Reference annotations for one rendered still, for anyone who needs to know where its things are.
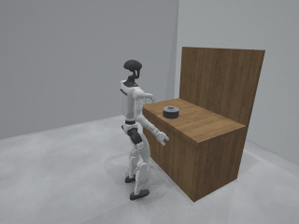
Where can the robot right shin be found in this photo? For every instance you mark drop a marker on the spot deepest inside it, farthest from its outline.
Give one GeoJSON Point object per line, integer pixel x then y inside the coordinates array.
{"type": "Point", "coordinates": [140, 176]}

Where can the robot right upper arm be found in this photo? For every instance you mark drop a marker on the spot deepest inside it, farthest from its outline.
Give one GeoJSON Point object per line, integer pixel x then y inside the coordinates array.
{"type": "Point", "coordinates": [139, 96]}

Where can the right robot hand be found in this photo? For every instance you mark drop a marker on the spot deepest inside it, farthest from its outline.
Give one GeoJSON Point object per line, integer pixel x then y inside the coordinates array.
{"type": "Point", "coordinates": [161, 136]}

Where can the left robot hand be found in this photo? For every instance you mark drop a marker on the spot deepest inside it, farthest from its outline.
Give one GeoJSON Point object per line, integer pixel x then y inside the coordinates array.
{"type": "Point", "coordinates": [148, 95]}

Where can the right robot forearm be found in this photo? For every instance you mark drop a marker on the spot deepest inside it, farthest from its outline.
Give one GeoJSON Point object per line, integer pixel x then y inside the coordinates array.
{"type": "Point", "coordinates": [146, 124]}

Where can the right robot thigh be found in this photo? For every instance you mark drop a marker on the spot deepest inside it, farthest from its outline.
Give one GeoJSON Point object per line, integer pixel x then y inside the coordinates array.
{"type": "Point", "coordinates": [143, 146]}

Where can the table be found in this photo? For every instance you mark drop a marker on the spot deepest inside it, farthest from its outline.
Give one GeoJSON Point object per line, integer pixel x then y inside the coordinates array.
{"type": "Point", "coordinates": [217, 89]}

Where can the lid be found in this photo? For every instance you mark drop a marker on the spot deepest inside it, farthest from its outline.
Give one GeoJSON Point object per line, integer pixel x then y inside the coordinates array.
{"type": "Point", "coordinates": [171, 110]}

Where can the pot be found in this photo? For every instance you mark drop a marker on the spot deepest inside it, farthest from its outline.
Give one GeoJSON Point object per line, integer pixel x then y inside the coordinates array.
{"type": "Point", "coordinates": [170, 115]}

